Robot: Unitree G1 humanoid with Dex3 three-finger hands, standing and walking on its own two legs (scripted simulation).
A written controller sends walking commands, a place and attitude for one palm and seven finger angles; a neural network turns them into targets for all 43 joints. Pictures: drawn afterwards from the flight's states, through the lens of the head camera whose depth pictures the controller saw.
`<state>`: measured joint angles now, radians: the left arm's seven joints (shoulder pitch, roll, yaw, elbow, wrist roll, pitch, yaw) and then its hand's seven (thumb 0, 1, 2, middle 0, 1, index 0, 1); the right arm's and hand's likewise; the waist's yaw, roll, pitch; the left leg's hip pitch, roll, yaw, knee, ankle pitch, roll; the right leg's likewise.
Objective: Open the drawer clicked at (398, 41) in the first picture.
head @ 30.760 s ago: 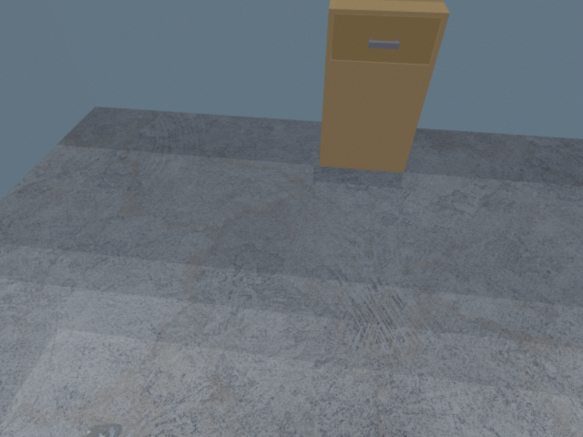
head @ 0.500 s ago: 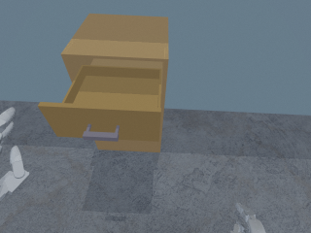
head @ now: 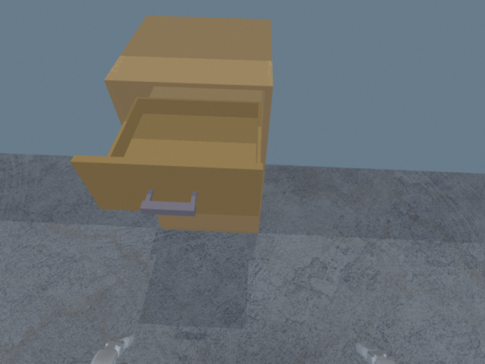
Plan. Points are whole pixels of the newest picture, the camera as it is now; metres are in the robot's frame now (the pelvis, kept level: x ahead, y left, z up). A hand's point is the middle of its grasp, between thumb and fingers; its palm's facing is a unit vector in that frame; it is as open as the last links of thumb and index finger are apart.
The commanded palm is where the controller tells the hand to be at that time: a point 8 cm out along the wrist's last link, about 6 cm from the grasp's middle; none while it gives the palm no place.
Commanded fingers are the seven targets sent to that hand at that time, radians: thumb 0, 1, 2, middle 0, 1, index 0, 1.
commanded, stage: let the arm hang, fingers relaxed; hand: left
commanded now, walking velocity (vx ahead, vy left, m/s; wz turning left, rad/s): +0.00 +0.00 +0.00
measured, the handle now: (170, 201) +0.46 +0.19 -0.08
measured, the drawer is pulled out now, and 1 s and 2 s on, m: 0.29 0.29 0.29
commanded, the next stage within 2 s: look to check the result in 0.88 s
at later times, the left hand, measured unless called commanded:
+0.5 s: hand out of the picture -0.03 +0.18 -0.16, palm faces +0.05 -0.98 -0.20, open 7.3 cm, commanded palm none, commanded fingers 0.00 0.90 0.90 -0.20 -0.30 -0.20 -0.30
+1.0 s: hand out of the picture -0.01 +0.16 -0.16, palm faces +0.06 -0.99 -0.16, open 7.3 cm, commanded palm none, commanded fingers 0.00 0.90 0.90 -0.20 -0.30 -0.20 -0.30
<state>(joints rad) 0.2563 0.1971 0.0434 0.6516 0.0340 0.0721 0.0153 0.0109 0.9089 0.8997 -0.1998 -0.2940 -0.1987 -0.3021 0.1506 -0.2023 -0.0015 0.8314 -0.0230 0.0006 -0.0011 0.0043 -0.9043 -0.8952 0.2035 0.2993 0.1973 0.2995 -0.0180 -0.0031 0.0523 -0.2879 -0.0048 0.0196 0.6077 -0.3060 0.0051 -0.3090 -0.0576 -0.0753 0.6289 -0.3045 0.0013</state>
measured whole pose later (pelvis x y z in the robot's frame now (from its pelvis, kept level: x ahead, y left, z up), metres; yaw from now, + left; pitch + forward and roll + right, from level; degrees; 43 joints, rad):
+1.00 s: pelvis +0.02 +0.00 +0.02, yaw -1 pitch -2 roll +0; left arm 0.32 0.11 0.03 1.14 0.02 0.00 0.04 0.01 0.91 0.90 -0.20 -0.29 -0.20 -0.30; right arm 0.35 -0.09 -0.01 1.12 -0.01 0.00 -0.05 0.00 -0.91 -0.90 0.20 0.30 0.19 0.30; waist 0.00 0.00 0.06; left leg -0.15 0.01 0.03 0.44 -0.26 0.01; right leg -0.16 -0.03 -0.07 0.42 -0.23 0.01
